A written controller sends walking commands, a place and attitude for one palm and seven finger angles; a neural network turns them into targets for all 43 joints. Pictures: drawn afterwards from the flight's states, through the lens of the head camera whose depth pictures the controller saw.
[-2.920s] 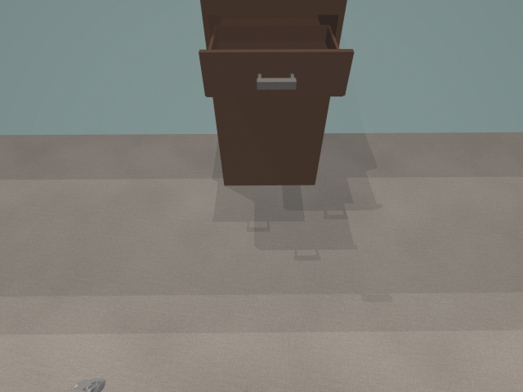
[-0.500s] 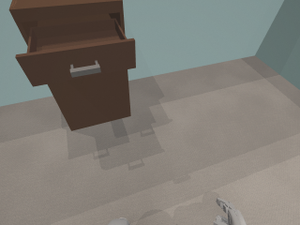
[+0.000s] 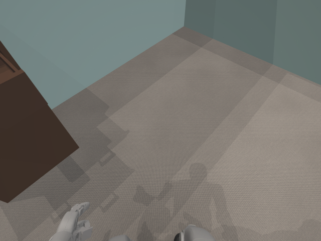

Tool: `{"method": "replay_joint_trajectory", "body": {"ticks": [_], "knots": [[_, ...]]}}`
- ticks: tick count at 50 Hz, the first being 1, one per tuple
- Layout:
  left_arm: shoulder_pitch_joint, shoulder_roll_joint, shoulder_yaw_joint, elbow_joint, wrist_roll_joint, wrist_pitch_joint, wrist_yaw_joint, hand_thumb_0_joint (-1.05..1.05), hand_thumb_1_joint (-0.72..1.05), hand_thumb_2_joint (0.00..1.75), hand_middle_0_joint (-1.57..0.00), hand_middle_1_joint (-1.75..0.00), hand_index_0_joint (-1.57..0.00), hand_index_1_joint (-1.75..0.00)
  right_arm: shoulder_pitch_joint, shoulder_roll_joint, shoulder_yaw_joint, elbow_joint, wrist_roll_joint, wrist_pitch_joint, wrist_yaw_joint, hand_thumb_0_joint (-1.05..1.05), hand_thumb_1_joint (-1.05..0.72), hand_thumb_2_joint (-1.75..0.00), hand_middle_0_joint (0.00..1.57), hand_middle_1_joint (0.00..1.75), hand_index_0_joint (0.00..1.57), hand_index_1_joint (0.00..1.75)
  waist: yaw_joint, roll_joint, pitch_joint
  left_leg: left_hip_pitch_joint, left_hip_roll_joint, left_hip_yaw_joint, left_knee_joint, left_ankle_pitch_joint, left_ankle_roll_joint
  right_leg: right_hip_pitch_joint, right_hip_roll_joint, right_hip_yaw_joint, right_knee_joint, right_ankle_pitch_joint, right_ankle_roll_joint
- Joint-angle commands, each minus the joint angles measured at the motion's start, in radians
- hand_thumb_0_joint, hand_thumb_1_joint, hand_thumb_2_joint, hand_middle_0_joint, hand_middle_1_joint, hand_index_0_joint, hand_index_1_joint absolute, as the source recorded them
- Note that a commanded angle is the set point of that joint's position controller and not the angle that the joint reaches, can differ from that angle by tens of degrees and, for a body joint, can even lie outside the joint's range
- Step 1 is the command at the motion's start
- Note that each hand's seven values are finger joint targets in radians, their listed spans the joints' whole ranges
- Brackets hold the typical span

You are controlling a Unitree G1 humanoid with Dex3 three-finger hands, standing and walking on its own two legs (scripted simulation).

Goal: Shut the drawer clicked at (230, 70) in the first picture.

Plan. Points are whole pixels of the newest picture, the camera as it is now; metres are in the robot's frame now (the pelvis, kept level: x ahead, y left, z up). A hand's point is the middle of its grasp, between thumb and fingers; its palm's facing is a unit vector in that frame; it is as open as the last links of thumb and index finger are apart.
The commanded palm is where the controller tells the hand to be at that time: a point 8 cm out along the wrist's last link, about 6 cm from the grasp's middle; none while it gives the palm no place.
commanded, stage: walk to a spot facing it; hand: left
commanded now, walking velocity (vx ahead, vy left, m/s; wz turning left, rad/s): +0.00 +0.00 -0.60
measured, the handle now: out of the picture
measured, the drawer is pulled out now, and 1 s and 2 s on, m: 0.29 0.29 0.29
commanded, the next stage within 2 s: turn to face it in 1.58 s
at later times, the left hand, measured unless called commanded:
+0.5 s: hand (74, 238) +0.15 +0.25 -0.15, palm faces -0.22 -0.96 -0.17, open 7.4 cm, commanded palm none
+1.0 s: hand (121, 209) +0.22 +0.12 -0.13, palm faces -0.55 -0.79 -0.26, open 7.4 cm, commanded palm none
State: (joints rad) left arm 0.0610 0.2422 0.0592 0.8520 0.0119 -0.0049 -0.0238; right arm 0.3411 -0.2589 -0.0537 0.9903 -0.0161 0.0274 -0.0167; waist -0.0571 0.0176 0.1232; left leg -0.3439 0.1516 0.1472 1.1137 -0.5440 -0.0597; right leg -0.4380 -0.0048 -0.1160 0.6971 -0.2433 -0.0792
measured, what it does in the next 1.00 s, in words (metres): steps on the spot, turning right: left foot, then right foot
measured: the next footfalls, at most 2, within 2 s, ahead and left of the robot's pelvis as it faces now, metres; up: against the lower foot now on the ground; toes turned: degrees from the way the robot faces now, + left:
left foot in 0.34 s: +0.10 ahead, +0.15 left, +0.00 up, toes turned -8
right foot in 0.82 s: -0.01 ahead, -0.08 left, +0.00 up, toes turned -37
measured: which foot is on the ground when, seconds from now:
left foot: up 0.00-0.32, down 0.34-0.82, up 0.84-1.00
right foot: down 0.00-0.34, up 0.36-0.80, down 0.82-1.00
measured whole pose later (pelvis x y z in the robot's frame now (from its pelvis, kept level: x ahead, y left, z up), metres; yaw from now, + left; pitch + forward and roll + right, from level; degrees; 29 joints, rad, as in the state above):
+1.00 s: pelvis +0.01 +0.02 +0.02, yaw -36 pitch +0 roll +0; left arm 0.15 0.21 0.06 0.90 0.01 0.01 0.00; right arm 0.23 -0.25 -0.07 0.95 -0.03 0.06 -0.01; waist -0.02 0.03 0.08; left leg -0.47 0.14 0.06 1.11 -0.41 -0.10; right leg -0.24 0.03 -0.03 0.52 -0.27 -0.05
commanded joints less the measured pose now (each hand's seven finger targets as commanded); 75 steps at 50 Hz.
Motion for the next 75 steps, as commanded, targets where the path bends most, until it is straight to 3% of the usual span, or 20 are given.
{"method": "replay_joint_trajectory", "body": {"ticks": [1, 15, 16, 17, 18, 20, 24, 34, 39, 40, 41, 42, 47, 53, 62, 63, 65, 66, 71, 75], "knots": [[0.073, 0.173, 0.042, -0.056, -0.004, 0.014, 0.04, 0.0, 0.9, 0.9, -0.2, -0.3, -0.2, -0.3, -0.046, -0.08, -0.014, -0.115, -0.007, -0.012, -0.004, 0.0, -0.9, -0.9, 0.2, 0.3, 0.2, 0.3, 0.053, -0.105, -0.194, -0.187, 0.015, -0.118, 0.126, 0.131, -0.017, 0.215, -0.269, 0.356, -0.378, 0.278, -0.1], [0.079, 0.165, 0.056, -0.072, 0.005, 0.038, 0.029, 0.0, 0.9, 0.9, -0.2, -0.3, -0.2, -0.3, -0.023, -0.037, -0.011, -0.162, 0.011, -0.029, -0.017, 0.0, -0.9, -0.9, 0.2, 0.3, 0.2, 0.3, 0.029, -0.151, -0.229, 0.161, -0.12, -0.098, -0.623, 0.236, 0.013, 0.098, -0.146, 0.469, -0.29, 0.192, -0.041], [0.079, 0.129, 0.049, -0.086, -0.002, 0.041, 0.024, 0.0, 0.9, 0.9, -0.2, -0.3, -0.2, -0.3, 0.005, -0.074, -0.021, -0.159, 0.008, -0.037, -0.023, 0.0, -0.9, -0.9, 0.2, 0.3, 0.2, 0.3, 0.012, -0.065, -0.239, 0.286, -0.04, -0.171, -0.745, 0.248, 0.044, -0.009, -0.07, 0.405, -0.21, 0.096, 0.015], [0.079, 0.068, 0.04, -0.108, -0.008, 0.041, 0.014, 0.0, 0.9, 0.9, -0.2, -0.3, -0.2, -0.3, -0.005, -0.169, -0.036, -0.181, -0.005, -0.041, -0.023, 0.0, -0.9, -0.9, 0.2, 0.3, 0.2, 0.3, 0.01, 0.234, -0.198, 0.337, 0.217, -0.453, -0.879, 0.285, 0.132, -0.199, 0.078, 0.243, 0.027, -0.157, 0.086], [0.084, 0.095, 0.047, -0.102, 0.011, 0.042, 0.01, 0.0, 0.9, 0.9, -0.2, -0.3, -0.2, -0.3, -0.065, -0.189, -0.036, -0.196, -0.007, -0.035, -0.022, 0.0, -0.9, -0.9, 0.2, 0.3, 0.2, 0.3, 0.025, 0.273, -0.144, 0.244, 0.35, -0.513, -0.902, 0.334, 0.201, -0.234, 0.05, 0.167, 0.262, -0.308, 0.12], [0.115, 0.116, 0.068, -0.055, 0.018, 0.047, -0.002, 0.0, 0.9, 0.9, -0.2, -0.3, -0.2, -0.3, -0.155, -0.115, -0.018, -0.218, -0.011, -0.042, -0.026, 0.0, -0.9, -0.9, 0.2, 0.3, 0.2, 0.3, 0.066, 0.128, -0.092, 0.139, 0.25, -0.338, -0.856, 0.452, 0.197, -0.189, 0.009, 0.184, 0.471, -0.209, 0.134], [0.161, 0.07, 0.057, -0.016, 0.01, 0.06, -0.013, 0.0, 0.9, 0.9, -0.2, -0.3, -0.2, -0.3, -0.139, -0.087, -0.014, -0.201, -0.003, -0.049, -0.028, 0.0, -0.9, -0.9, 0.2, 0.3, 0.2, 0.3, 0.069, 0.14, -0.12, 0.241, 0.146, -0.102, -0.794, 0.668, 0.163, -0.189, -0.016, 0.128, 0.527, -0.109, 0.165], [0.05, 0.034, 0.036, -0.023, 0.009, 0.057, -0.012, 0.0, 0.9, 0.9, -0.2, -0.3, -0.2, -0.3, -0.027, -0.131, -0.052, -0.113, -0.011, -0.035, -0.012, 0.0, -0.9, -0.9, 0.2, 0.3, 0.2, 0.3, 0.001, 0.199, -0.119, 0.298, 0.224, -0.015, -0.733, 0.759, 0.183, -0.039, -0.043, 0.02, 0.151, -0.198, 0.148], [0.127, 0.057, 0.036, -0.004, 0.01, 0.031, -0.002, 0.0, 0.9, 0.9, -0.2, -0.3, -0.2, -0.3, -0.053, -0.149, -0.067, -0.107, -0.008, -0.032, 0.0, 0.0, -0.9, -0.9, 0.2, 0.3, 0.2, 0.3, 0.054, 0.173, -0.184, 0.245, 0.217, 0.063, -0.545, 0.741, 0.103, 0.191, -0.01, -0.016, -0.189, -0.015, 0.101], [0.201, 0.113, 0.048, 0.015, 0.013, 0.019, 0.006, 0.0, 0.9, 0.9, -0.2, -0.3, -0.2, -0.3, -0.047, -0.124, -0.062, -0.117, 0.0, -0.032, 0.005, 0.0, -0.9, -0.9, 0.2, 0.3, 0.2, 0.3, 0.095, 0.054, -0.232, 0.124, 0.188, 0.095, -0.381, 0.629, 0.049, 0.379, -0.081, 0.073, -0.298, 0.151, 0.071], [0.254, 0.237, 0.071, 0.031, 0.019, 0.008, 0.021, 0.0, 0.9, 0.9, -0.2, -0.3, -0.2, -0.3, -0.068, -0.039, -0.035, -0.162, 0.004, -0.028, 0.011, 0.0, -0.9, -0.9, 0.2, 0.3, 0.2, 0.3, 0.123, -0.298, -0.242, -0.208, 0.049, 0.125, -0.162, 0.022, -0.014, 0.57, -0.35, 0.414, -0.332, 0.51, -0.034], [0.308, 0.268, 0.076, 0.041, -0.002, 0.016, 0.032, 0.0, 0.9, 0.9, -0.2, -0.3, -0.2, -0.3, -0.141, -0.046, -0.028, -0.193, 0.002, -0.014, -0.002, 0.0, -0.9, -0.9, 0.2, 0.3, 0.2, 0.3, 0.156, -0.276, -0.248, -0.27, -0.006, -0.038, -0.007, -0.128, -0.02, 0.51, -0.425, 0.464, -0.296, 0.768, -0.119], [0.143, 0.157, 0.051, -0.01, -0.002, 0.008, 0.035, 0.0, 0.9, 0.9, -0.2, -0.3, -0.2, -0.3, -0.146, -0.066, -0.033, -0.14, -0.013, -0.001, 0.007, 0.0, -0.9, -0.9, 0.2, 0.3, 0.2, 0.3, 0.072, -0.15, -0.142, -0.239, 0.001, -0.112, 0.036, 0.162, -0.044, 0.324, -0.23, 0.344, -0.385, 0.284, -0.078], [0.192, 0.175, 0.055, -0.001, 0.005, -0.009, 0.025, 0.0, 0.9, 0.9, -0.2, -0.3, -0.2, -0.3, -0.192, -0.07, -0.034, -0.16, -0.015, -0.012, 0.019, 0.0, -0.9, -0.9, 0.2, 0.3, 0.2, 0.3, 0.09, -0.137, -0.096, -0.251, -0.028, -0.112, -0.087, 0.197, -0.046, 0.296, -0.217, 0.437, -0.461, -0.05, -0.106], [0.178, 0.182, 0.063, 0.008, 0.006, -0.004, 0.02, 0.0, 0.9, 0.9, -0.2, -0.3, -0.2, -0.3, -0.161, -0.042, -0.022, -0.179, 0.001, -0.055, 0.009, 0.0, -0.9, -0.9, 0.2, 0.3, 0.2, 0.3, 0.063, -0.166, -0.105, 0.096, -0.135, -0.08, -0.552, 0.224, -0.007, 0.155, -0.151, 0.493, -0.356, -0.008, -0.077], [0.158, 0.159, 0.06, 0.002, 0.003, 0.0, 0.019, 0.0, 0.9, 0.9, -0.2, -0.3, -0.2, -0.3, -0.085, -0.056, -0.023, -0.156, 0.003, -0.063, 0.0, 0.0, -0.9, -0.9, 0.2, 0.3, 0.2, 0.3, 0.026, -0.137, -0.118, 0.255, -0.124, -0.08, -0.672, 0.279, -0.003, 0.057, -0.104, 0.46, -0.284, -0.041, -0.039], [0.172, 0.041, 0.038, -0.032, -0.005, 0.007, 0.006, 0.0, 0.9, 0.9, -0.2, -0.3, -0.2, -0.3, 0.08, -0.234, -0.051, -0.128, -0.015, -0.065, -0.012, 0.0, -0.9, -0.9, 0.2, 0.3, 0.2, 0.3, -0.029, 0.339, -0.175, 0.446, 0.31, -0.548, -0.896, 0.097, 0.117, -0.236, 0.106, 0.19, 0.193, -0.382, 0.081], [0.158, 0.088, 0.051, -0.034, 0.011, 0.007, 0.004, 0.0, 0.9, 0.9, -0.2, -0.3, -0.2, -0.3, 0.038, -0.219, -0.042, -0.144, -0.014, -0.056, -0.01, 0.0, -0.9, -0.9, 0.2, 0.3, 0.2, 0.3, -0.016, 0.241, -0.119, 0.297, 0.385, -0.596, -0.936, 0.002, 0.184, -0.233, 0.015, 0.186, 0.337, -0.364, 0.088], [0.22, 0.049, 0.055, 0.051, 0.017, 0.036, -0.015, 0.0, 0.9, 0.9, -0.2, -0.3, -0.2, -0.3, -0.074, -0.071, 0.001, -0.146, -0.005, -0.071, -0.025, 0.0, -0.9, -0.9, 0.2, 0.3, 0.2, 0.3, 0.069, 0.154, -0.078, 0.211, 0.165, -0.131, -0.85, 0.653, 0.099, -0.158, -0.034, 0.132, 0.522, -0.081, 0.132], [0.183, 0.023, 0.044, 0.046, 0.01, 0.048, -0.009, 0.0, 0.9, 0.9, -0.2, -0.3, -0.2, -0.3, -0.007, -0.074, -0.008, -0.107, -0.001, -0.072, -0.027, 0.0, -0.9, -0.9, 0.2, 0.3, 0.2, 0.3, 0.058, 0.119, -0.119, 0.316, 0.177, -0.038, -0.773, 0.938, 0.139, -0.185, -0.043, 0.095, 0.482, -0.079, 0.151]]}}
